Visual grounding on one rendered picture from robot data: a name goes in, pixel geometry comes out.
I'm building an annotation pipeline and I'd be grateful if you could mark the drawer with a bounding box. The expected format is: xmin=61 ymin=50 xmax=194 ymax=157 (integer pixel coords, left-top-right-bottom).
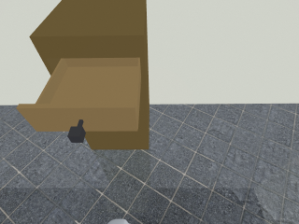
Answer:
xmin=16 ymin=57 xmax=141 ymax=132

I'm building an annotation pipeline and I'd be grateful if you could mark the handle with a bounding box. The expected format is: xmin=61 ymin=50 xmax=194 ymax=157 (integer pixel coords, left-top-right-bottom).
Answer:
xmin=67 ymin=119 xmax=86 ymax=143

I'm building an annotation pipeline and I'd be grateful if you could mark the cabinet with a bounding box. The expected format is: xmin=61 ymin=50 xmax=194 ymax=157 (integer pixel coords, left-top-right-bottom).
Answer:
xmin=29 ymin=0 xmax=150 ymax=150

